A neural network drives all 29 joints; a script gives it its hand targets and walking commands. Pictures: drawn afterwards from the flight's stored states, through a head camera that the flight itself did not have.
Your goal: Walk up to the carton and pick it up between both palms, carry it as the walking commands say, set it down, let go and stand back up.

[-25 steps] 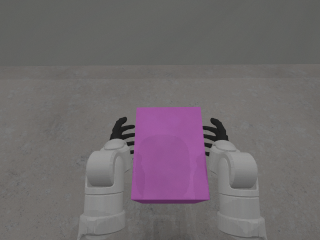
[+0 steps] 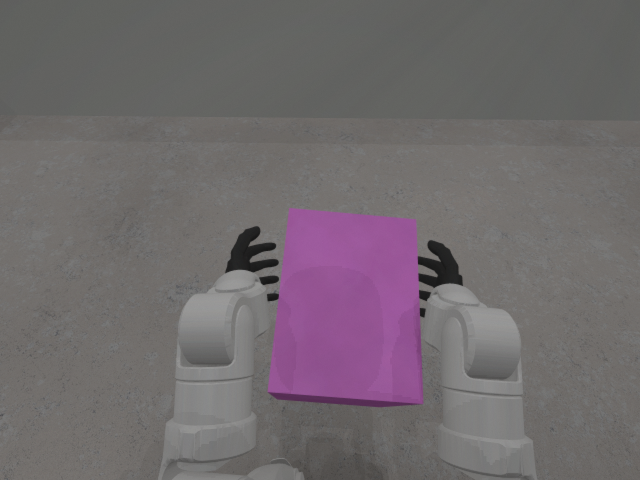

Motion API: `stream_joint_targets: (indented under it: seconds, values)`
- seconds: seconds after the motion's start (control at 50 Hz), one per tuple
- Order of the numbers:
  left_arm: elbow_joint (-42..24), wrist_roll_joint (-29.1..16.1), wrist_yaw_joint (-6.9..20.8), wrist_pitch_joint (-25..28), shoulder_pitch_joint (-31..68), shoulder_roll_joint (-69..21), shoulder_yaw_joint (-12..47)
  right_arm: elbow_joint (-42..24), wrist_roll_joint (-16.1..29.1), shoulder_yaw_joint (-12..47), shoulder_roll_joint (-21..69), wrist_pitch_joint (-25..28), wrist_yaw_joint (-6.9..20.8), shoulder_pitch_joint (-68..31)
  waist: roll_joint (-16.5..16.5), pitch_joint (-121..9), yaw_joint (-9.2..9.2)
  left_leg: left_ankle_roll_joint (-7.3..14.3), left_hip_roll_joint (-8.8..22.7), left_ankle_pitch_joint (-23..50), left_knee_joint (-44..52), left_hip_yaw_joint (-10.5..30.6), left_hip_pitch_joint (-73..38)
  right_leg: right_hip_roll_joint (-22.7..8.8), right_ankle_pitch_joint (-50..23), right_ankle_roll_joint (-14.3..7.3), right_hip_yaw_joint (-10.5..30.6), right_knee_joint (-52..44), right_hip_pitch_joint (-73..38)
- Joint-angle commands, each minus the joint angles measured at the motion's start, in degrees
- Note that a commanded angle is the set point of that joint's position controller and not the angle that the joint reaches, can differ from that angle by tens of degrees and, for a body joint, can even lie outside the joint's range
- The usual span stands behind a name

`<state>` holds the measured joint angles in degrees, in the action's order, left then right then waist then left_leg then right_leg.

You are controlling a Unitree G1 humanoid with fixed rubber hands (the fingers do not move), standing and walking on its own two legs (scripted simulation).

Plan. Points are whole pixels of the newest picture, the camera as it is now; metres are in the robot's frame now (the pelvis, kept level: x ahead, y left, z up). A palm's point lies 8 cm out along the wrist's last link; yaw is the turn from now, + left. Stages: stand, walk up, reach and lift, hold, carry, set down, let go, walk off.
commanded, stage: carry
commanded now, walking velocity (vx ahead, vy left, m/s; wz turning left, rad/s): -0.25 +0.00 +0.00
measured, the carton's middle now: (339, 318) +0.33 +0.00 +0.02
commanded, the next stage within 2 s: none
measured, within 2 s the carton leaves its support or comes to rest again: neither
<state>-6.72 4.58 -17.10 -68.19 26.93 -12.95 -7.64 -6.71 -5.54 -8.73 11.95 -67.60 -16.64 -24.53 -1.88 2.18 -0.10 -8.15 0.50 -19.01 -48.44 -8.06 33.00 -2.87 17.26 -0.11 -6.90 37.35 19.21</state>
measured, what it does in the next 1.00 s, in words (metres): walks backwards: left foot, then right foot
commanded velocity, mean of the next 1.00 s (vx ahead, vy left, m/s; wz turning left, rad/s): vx -0.19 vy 0.00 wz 0.00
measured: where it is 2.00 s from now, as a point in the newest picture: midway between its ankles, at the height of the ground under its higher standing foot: outside the picture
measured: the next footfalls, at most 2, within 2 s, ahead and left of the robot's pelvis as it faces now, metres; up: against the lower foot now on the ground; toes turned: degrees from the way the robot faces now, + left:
left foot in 0.08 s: +0.10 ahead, +0.11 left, +0.00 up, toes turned +6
right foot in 0.40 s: -0.10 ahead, -0.12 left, +0.00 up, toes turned -6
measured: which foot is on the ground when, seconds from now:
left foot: up 0.00-0.06, down 0.08-0.42, up 0.44-0.84, down 0.86-1.00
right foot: down 0.00-0.10, up 0.12-0.38, down 0.40-0.88, up 0.90-1.00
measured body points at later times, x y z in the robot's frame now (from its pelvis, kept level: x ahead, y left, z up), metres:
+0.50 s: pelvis -0.15 -0.05 -0.01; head -0.11 -0.07 +0.43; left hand +0.18 +0.06 +0.07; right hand +0.17 -0.17 +0.05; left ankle +0.00 +0.10 -0.69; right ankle -0.14 -0.12 -0.72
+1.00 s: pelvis -0.31 -0.06 +0.00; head -0.28 -0.06 +0.45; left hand +0.00 +0.09 +0.08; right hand +0.02 -0.15 +0.09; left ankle -0.31 +0.06 -0.72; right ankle -0.24 -0.14 -0.68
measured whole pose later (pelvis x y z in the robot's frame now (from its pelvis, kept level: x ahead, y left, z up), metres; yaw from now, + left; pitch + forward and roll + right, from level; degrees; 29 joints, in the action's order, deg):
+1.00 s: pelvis -0.31 -0.06 +0.00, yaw +2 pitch -1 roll +1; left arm -11.2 4.6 -16.2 -67.9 21.6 -10.7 -7.6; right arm -7.4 -4.8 -3.9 12.5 -69.4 -17.8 -26.0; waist 1.0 3.6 0.0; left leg 0.6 1.6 -21.0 -39.3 -5.1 17.5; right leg -3.7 18.4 -2.3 -7.4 55.2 31.6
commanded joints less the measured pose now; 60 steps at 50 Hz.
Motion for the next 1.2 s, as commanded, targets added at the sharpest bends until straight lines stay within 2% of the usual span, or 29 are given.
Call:
stream_joint_targets:
  seconds: [0.0,0.02,0.04,0.06,0.08,0.14,0.22,0.28,0.36,0.38,0.4,0.42,0.46,0.48,0.54,0.58,0.64,0.74,0.8,0.82,0.86,0.9,0.96,1.02,1.04,1.08,1.1,1.12,1.18]
  values:
    - [-2.6,-15.5,12.5,0.0,17.0,-58.6,28.1,-9.0,17.6,29.8,55.4,1.0,12.2,-23.7,10.1,-22.6,2.13,6.5,4.0,4.2,9.9,6.7,-16.7,-12.4,-25.7,-3.3,6.6,-2.8,0.5]
    - [-2.7,-16.4,12.7,0.4,20.2,-59.1,28.5,-13.8,19.1,30.1,55.0,1.8,12.0,-31.5,8.9,-23.9,1.78,5.7,6.1,10.4,17.1,7.3,-21.0,-10.9,-23.0,-2.4,6.3,0.6,2.7]
    - [0.2,-15.4,12.7,-0.1,14.5,-58.1,27.7,-12.5,18.5,29.8,53.4,1.3,11.9,-27.5,0.5,-24.4,0.92,7.4,10.5,26.6,20.9,13.1,-24.5,-6.7,-11.7,-0.2,4.2,5.4,6.6]
    - [-1.5,-15.1,12.1,-0.2,16.7,-56.0,27.3,-6.5,17.4,28.7,53.7,0.5,11.6,-24.5,-9.6,-25.6,0.29,11.0,22.5,42.1,24.5,29.8,-27.2,-1.1,9.0,2.0,1.6,14.1,12.5]
    - [0.7,-13.6,11.8,-0.6,13.6,-55.9,26.3,-5.4,17.9,28.2,53.7,0.1,11.9,-23.0,-15.3,-24.4,-0.03,17.6,26.9,40.3,26.4,32.4,-22.5,0.7,22.2,1.6,2.9,25.6,12.2]
    - [-0.3,-15.2,11.8,-0.4,18.9,-54.5,27.7,-1.9,15.7,27.1,54.5,-0.6,11.7,-21.3,-2.4,-24.1,0.37,16.6,23.0,14.4,30.9,26.7,-18.9,0.5,14.4,1.2,6.7,32.8,12.1]
    - [-5.1,-19.0,12.1,0.6,25.0,-57.4,31.1,-9.3,16.9,26.2,54.9,1.6,11.2,-26.7,-7.0,-25.8,0.06,16.1,20.8,12.5,30.0,23.0,-21.0,0.0,12.6,1.8,5.7,27.7,13.1]
    - [-5.6,-17.5,11.2,0.0,20.6,-56.8,31.2,-1.2,15.0,24.3,55.8,0.2,11.5,-15.0,-13.8,-28.5,0.11,14.8,17.6,8.5,31.0,19.1,-20.0,1.6,11.7,1.5,3.3,18.9,5.7]
    - [-3.9,-16.6,12.3,0.7,18.6,-56.4,28.3,-6.9,16.6,28.3,55.8,1.2,11.5,-22.4,-11.0,-31.3,-0.87,9.2,15.5,0.4,30.9,14.3,-14.1,2.2,6.8,0.0,1.5,-4.8,-8.2]
    - [-4.8,-17.1,12.6,1.0,18.8,-57.0,27.5,-7.9,16.8,28.7,56.7,1.5,11.0,-23.1,-4.5,-30.6,-1.21,6.8,12.4,1.1,24.2,11.3,-6.4,-2.6,6.2,-2.1,9.5,-12.6,-15.5]
    - [-7.0,-16.8,12.9,1.7,19.2,-55.4,26.2,-10.3,17.4,31.1,57.8,1.4,10.8,-23.9,22.0,-28.7,-0.68,3.7,3.3,-3.7,5.6,4.0,3.3,-20.3,-3.2,-4.6,32.8,-21.7,-15.9]
    - [-7.6,-17.5,13.1,2.5,17.9,-59.4,26.9,-15.5,18.6,32.7,57.7,2.1,11.3,-25.9,27.1,-25.6,-0.73,3.3,1.2,-8.9,-10.5,4.0,5.7,-28.7,-8.5,-11.3,36.4,-24.0,-5.1]
    - [-11.3,-17.6,14.2,2.3,20.5,-60.5,26.2,-18.8,20.7,35.7,60.7,2.1,12.0,-32.9,13.8,-19.8,-0.14,5.5,1.0,-2.8,-24.8,8.1,1.7,-20.1,3.4,-8.6,24.0,-24.4,2.4]
    - [-12.6,-17.6,14.3,2.5,22.7,-58.8,26.7,-13.4,19.4,34.7,61.4,1.9,11.8,-28.8,8.4,-19.3,0.42,6.1,1.9,-0.1,-21.9,10.3,3.8,-16.5,-9.7,-4.0,18.0,-19.6,-2.7]
    - [-5.7,-15.2,13.8,1.7,14.9,-54.0,25.4,-5.9,16.5,32.4,57.1,0.4,10.7,-17.4,11.4,-25.7,0.17,6.1,2.5,-7.3,-19.9,7.6,7.6,-15.6,-55.0,-8.8,16.0,-6.9,-19.2]
    - [-3.7,-15.6,13.7,0.6,12.2,-52.3,24.4,-6.5,16.4,31.9,55.3,-0.1,9.5,-17.5,11.1,-27.9,-0.48,6.8,0.6,-10.2,-16.1,6.5,6.5,-17.2,-63.2,-9.5,18.3,-6.0,-22.8]
    - [-9.8,-16.7,13.7,1.5,17.0,-52.5,25.8,-9.1,18.5,34.4,58.2,0.2,10.4,-21.8,17.0,-28.4,-0.71,6.2,0.1,-10.4,-11.0,6.4,2.0,-16.9,-55.0,-10.2,18.1,-8.0,-23.3]
    - [-13.8,-18.4,13.3,1.5,19.7,-55.4,28.1,-13.1,19.1,33.4,58.6,0.2,10.0,-24.2,14.5,-31.1,-0.79,7.3,-1.3,-12.0,3.4,5.3,-5.6,-16.5,-54.7,-9.6,16.7,-7.0,-23.1]
    - [-4.8,-15.1,12.4,-0.2,11.9,-53.0,25.0,-7.9,18.5,32.2,56.0,-1.2,10.2,-22.9,18.2,-33.9,-0.38,9.8,-1.1,-8.8,21.7,3.8,-22.9,-16.6,-10.1,-4.7,19.0,-17.1,-10.7]
    - [-7.3,-16.2,12.4,-0.4,14.8,-53.1,26.8,-5.8,17.7,30.9,56.6,-1.6,10.6,-20.8,12.0,-31.9,-0.13,9.6,2.2,-2.0,26.3,6.2,-28.0,-13.1,-5.5,-2.2,13.9,-14.7,-5.0]
    - [-8.1,-17.6,13.5,-0.5,19.7,-56.2,28.3,-6.0,17.2,29.7,57.9,-0.5,11.1,-23.4,-14.5,-27.5,1.21,19.8,24.0,-3.2,33.5,31.9,-24.6,-0.5,10.3,5.0,3.2,8.5,8.8]
    - [-13.0,-18.9,14.2,0.5,27.7,-57.8,31.4,-7.8,17.2,30.0,59.8,0.2,11.9,-25.1,-9.9,-18.9,1.02,22.8,25.2,-14.5,39.4,28.8,-6.1,-1.0,9.4,3.9,5.1,27.2,5.6]
    - [-13.6,-21.2,13.9,0.6,29.6,-58.6,32.7,-5.8,16.2,27.8,60.4,0.1,11.7,-22.8,-6.6,-20.2,0.26,17.8,17.9,1.4,32.1,16.7,-12.0,-0.5,6.4,2.2,5.0,26.9,6.7]
    - [-4.4,-18.9,12.9,-1.4,21.0,-55.5,29.8,-4.2,14.6,25.6,54.6,-0.3,10.2,-21.1,-10.1,-27.0,0.08,17.0,17.0,39.9,21.5,16.0,-27.9,0.0,9.7,2.1,3.5,8.6,7.4]
    - [-2.5,-17.4,12.5,-1.8,16.5,-52.8,29.7,1.4,12.2,23.0,52.3,-0.7,9.8,-13.5,-14.5,-30.2,-0.3,16.4,16.3,41.5,19.2,14.6,-25.8,0.8,8.1,2.1,2.6,3.7,1.2]
    - [-2.6,-17.4,12.5,-1.7,15.6,-53.9,28.6,1.7,12.4,23.8,54.0,-1.0,9.8,-14.4,-7.3,-35.3,-0.78,12.5,12.4,38.4,13.4,10.1,-26.4,-2.8,-8.6,1.1,6.4,-15.6,-10.7]
    - [-2.4,-17.2,12.5,-0.9,18.2,-53.0,27.6,3.3,12.9,23.8,54.3,-0.6,10.1,-15.5,-2.5,-34.1,-0.06,10.0,10.1,29.9,11.7,9.3,-20.3,-7.9,-28.7,0.3,11.4,-12.9,-16.6]
    - [-5.4,-17.1,13.0,0.2,18.9,-54.1,27.0,-1.9,15.1,27.3,58.1,-0.1,10.7,-19.7,12.6,-32.3,-0.09,7.1,5.8,8.8,7.2,4.2,-10.4,-16.9,-53.8,-1.9,18.4,-11.3,-23.2]
    - [-7.3,-17.2,13.6,1.8,22.7,-59.4,27.2,-11.7,19.3,32.4,60.9,1.2,11.9,-29.8,12.8,-26.9,0.17,6.9,3.2,0.6,12.0,3.9,-10.3,-14.4,-36.7,-5.6,14.7,-12.3,-14.3]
